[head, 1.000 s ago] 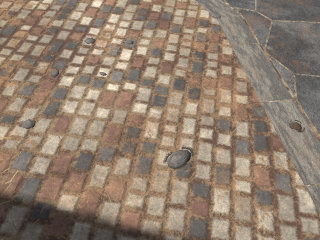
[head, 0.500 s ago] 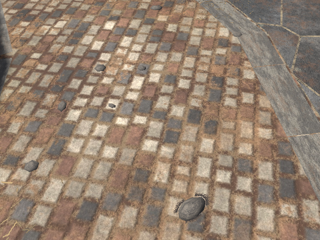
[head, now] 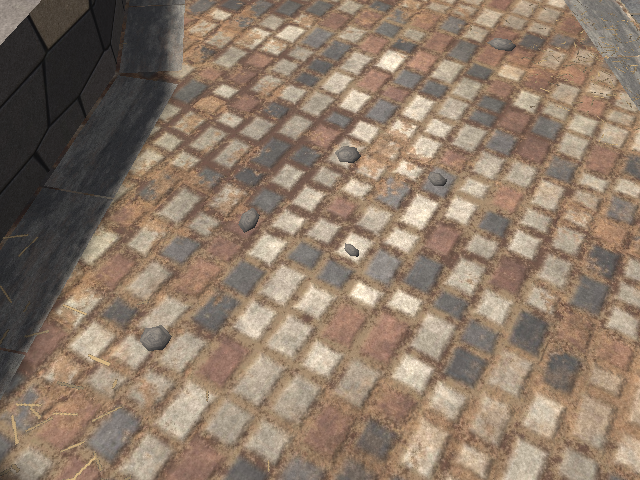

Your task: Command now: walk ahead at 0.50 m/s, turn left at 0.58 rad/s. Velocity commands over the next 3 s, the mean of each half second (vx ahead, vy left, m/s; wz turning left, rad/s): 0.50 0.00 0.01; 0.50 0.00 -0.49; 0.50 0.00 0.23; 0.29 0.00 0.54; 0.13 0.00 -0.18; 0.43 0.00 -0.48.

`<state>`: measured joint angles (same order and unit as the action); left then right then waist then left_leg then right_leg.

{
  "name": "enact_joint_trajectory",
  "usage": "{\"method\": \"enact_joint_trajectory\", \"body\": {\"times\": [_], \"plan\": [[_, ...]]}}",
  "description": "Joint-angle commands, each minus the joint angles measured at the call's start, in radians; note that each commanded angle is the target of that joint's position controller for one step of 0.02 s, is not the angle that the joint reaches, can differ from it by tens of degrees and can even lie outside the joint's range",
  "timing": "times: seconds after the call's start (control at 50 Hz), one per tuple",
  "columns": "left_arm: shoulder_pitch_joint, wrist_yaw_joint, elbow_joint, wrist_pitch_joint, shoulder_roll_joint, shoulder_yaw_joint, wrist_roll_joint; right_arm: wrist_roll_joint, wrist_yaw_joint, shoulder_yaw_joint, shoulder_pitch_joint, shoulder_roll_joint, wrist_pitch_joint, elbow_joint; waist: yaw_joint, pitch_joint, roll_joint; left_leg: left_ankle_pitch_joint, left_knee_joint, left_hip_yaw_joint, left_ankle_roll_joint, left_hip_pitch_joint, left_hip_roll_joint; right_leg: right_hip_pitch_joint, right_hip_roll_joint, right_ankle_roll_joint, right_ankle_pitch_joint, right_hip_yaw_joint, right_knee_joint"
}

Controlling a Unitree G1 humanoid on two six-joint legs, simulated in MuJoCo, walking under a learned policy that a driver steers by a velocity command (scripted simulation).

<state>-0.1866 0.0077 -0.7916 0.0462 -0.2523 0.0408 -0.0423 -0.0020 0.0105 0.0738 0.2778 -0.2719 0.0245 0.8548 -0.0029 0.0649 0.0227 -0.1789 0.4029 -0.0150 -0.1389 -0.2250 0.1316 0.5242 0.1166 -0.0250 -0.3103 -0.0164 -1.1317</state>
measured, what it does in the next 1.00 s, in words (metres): walks ahead, turning right: right foot, then left foot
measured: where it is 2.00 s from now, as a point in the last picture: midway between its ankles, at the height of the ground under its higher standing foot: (396, 261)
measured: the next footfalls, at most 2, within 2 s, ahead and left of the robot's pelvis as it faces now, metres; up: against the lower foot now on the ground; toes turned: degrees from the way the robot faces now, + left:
right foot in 0.36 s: +0.38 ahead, -0.12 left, +0.00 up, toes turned -2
left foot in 0.88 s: +0.70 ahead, +0.01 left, +0.00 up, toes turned -19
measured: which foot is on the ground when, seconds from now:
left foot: down 0.00-0.38, up 0.40-0.86, down 0.88-1.00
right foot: up 0.00-0.34, down 0.36-0.90, up 0.92-1.00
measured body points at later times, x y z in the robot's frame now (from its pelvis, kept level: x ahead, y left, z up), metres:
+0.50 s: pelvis +0.29 -0.06 -0.01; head +0.32 -0.07 +0.44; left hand +0.39 +0.21 -0.13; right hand +0.35 -0.32 -0.14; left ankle +0.19 +0.06 -0.64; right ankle +0.34 -0.12 -0.74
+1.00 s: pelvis +0.57 -0.05 -0.01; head +0.60 -0.05 +0.44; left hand +0.69 +0.22 -0.14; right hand +0.66 -0.35 -0.09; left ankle +0.66 +0.02 -0.74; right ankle +0.42 -0.12 -0.66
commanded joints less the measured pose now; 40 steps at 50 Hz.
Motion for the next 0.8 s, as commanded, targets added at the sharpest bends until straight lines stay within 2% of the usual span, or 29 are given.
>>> {"method": "enact_joint_trajectory", "body": {"times": [0.02,0.06,0.1,0.14,0.22,0.28,0.32,0.34,0.36,0.38,0.4,0.42,0.44,0.46,0.48,0.5,0.54,0.58,0.62,0.72,0.76,0.8], "plan": [[-0.056,0.005,0.04,-0.023,-0.074,0.019,-0.006,0.003,-0.002,0.032,0.032,-0.145,0.032,-0.053,0.024,-0.059,-0.04,0.286,-0.199,0.27,-0.143,0.051,-0.249,0.067,0.002,-0.026,0.077,0.014,0.08],[0.038,0.006,0.072,-0.024,-0.079,0.019,-0.004,0.002,-0.002,0.033,0.077,-0.147,0.031,-0.046,-0.008,-0.027,-0.057,0.241,-0.216,0.289,-0.131,0.071,-0.243,0.132,0.001,-0.038,0.15,0.014,0.175],[0.083,0.011,0.079,-0.021,-0.072,0.014,-0.001,0.002,-0.003,0.025,0.11,-0.128,0.035,-0.033,-0.03,-0.022,-0.074,0.265,-0.225,0.263,-0.106,0.129,-0.241,0.157,-0.001,-0.032,0.236,0.021,0.283],[0.131,0.017,0.087,-0.015,-0.063,0.008,0.004,0.0,-0.005,0.018,0.147,-0.115,0.043,-0.016,-0.056,-0.02,-0.081,0.333,-0.224,0.23,-0.08,0.183,-0.245,0.152,-0.008,-0.013,0.306,0.035,0.37],[0.228,0.027,0.119,-0.006,-0.068,0.002,0.016,-0.015,-0.013,0.009,0.193,-0.12,0.051,0.008,-0.092,0.003,-0.082,0.418,-0.221,0.189,-0.06,0.295,-0.283,0.157,-0.035,0.041,0.325,0.067,0.484],[0.208,0.033,0.122,0.0,-0.082,0.006,0.019,-0.027,-0.027,0.007,0.174,-0.132,0.052,0.023,-0.059,0.023,-0.09,0.552,-0.195,0.144,-0.039,0.342,-0.323,0.084,-0.072,0.097,0.238,0.074,0.555],[0.08,0.024,0.081,0.001,-0.103,0.019,0.022,-0.033,-0.033,0.008,0.138,-0.152,0.054,0.026,0.004,-0.037,-0.1,0.865,-0.052,0.091,-0.011,0.351,-0.319,-0.094,-0.146,0.138,0.151,0.1,0.578],[-0.047,0.016,0.039,0.005,-0.119,0.03,0.021,-0.037,-0.033,0.008,0.128,-0.16,0.05,0.029,0.06,-0.103,-0.085,0.955,0.115,0.057,0.003,0.35,-0.299,-0.223,-0.188,0.161,0.135,0.116,0.616],[-0.202,0.007,-0.006,0.012,-0.142,0.042,0.01,-0.033,-0.034,0.004,0.118,-0.157,0.05,0.023,0.13,-0.183,-0.059,0.845,0.334,0.02,0.021,0.238,-0.27,-0.435,-0.15,0.197,0.161,0.061,0.657],[-0.324,-0.004,-0.021,0.013,-0.248,0.072,-0.009,-0.006,-0.028,-0.014,0.155,-0.098,0.057,-0.019,0.137,-0.294,0.1,0.46,0.7,-0.047,0.066,-0.055,-0.167,-0.705,0.097,0.305,0.08,-0.327,0.682],[-0.284,0.007,-0.03,0.0,-0.256,0.077,0.02,-0.01,-0.018,-0.01,0.187,-0.095,0.064,-0.023,0.075,-0.342,0.244,-0.294,0.941,0.007,0.089,-0.317,-0.001,-0.807,0.238,0.408,0.149,-0.762,0.833],[-0.181,0.018,-0.012,-0.004,-0.22,0.071,0.045,-0.037,-0.017,-0.011,0.122,-0.121,0.066,-0.036,0.048,-0.217,0.099,-0.24,0.98,0.104,0.077,-0.407,-0.086,-0.71,0.208,0.395,0.077,-0.676,0.846],[-0.126,0.019,0.002,-0.005,-0.172,0.061,0.044,-0.034,-0.01,-0.015,0.047,-0.124,0.075,-0.053,0.046,-0.124,0.011,-0.165,0.939,0.098,0.081,-0.418,-0.132,-0.582,0.179,0.376,0.098,-0.542,0.863],[-0.106,0.016,-0.003,-0.005,-0.138,0.051,0.036,-0.031,-0.005,-0.018,0.014,-0.11,0.077,-0.065,0.022,-0.056,-0.035,-0.135,0.859,0.091,0.084,-0.396,-0.168,-0.473,0.13,0.342,0.164,-0.457,0.89],[-0.107,0.011,-0.016,-0.001,-0.124,0.045,0.037,-0.04,-0.004,-0.02,0.002,-0.103,0.066,-0.079,-0.001,-0.033,-0.029,-0.128,0.796,0.091,0.099,-0.364,-0.189,-0.409,0.089,0.317,0.243,-0.399,0.903],[-0.108,0.008,-0.023,0.005,-0.122,0.043,0.038,-0.048,-0.001,-0.026,0.019,-0.089,0.049,-0.075,-0.018,-0.042,-0.013,-0.123,0.757,0.083,0.115,-0.323,-0.198,-0.374,0.056,0.302,0.295,-0.352,0.914],[-0.138,0.007,-0.034,0.017,-0.143,0.049,0.044,-0.052,0.002,-0.033,0.02,-0.074,0.027,-0.083,-0.024,-0.059,0.011,-0.117,0.698,0.058,0.145,-0.314,-0.201,-0.346,0.028,0.309,0.369,-0.306,0.927],[-0.161,0.004,-0.039,0.018,-0.163,0.056,0.045,-0.05,0.004,-0.037,-0.046,-0.067,0.019,-0.109,-0.013,-0.039,0.014,-0.063,0.611,0.038,0.173,-0.351,-0.209,-0.324,0.005,0.307,0.348,-0.284,0.952],[-0.197,0.003,-0.045,0.014,-0.164,0.058,0.046,-0.047,0.005,-0.04,-0.146,-0.066,0.017,-0.144,0.017,-0.014,0.017,0.023,0.498,0.026,0.194,-0.396,-0.213,-0.332,-0.014,0.288,0.341,-0.283,0.965],[-0.286,-0.004,-0.059,0.006,-0.167,0.064,0.043,-0.034,0.012,-0.05,-0.302,-0.057,0.024,-0.196,0.086,-0.03,0.035,0.161,0.301,0.026,0.2,-0.415,-0.18,-0.442,-0.031,0.242,0.438,-0.3,0.9],[-0.307,-0.009,-0.059,0.003,-0.169,0.065,0.034,-0.029,0.012,-0.054,-0.349,-0.06,0.03,-0.217,0.101,-0.032,0.041,0.151,0.251,0.026,0.192,-0.411,-0.161,-0.485,-0.021,0.241,0.503,-0.323,0.86],[-0.3,-0.016,-0.05,0.001,-0.179,0.069,0.026,-0.026,0.011,-0.054,-0.359,-0.072,0.038,-0.232,0.093,-0.035,0.051,0.116,0.194,0.041,0.176,-0.366,-0.145,-0.509,-0.004,0.229,0.544,-0.359,0.816]]}}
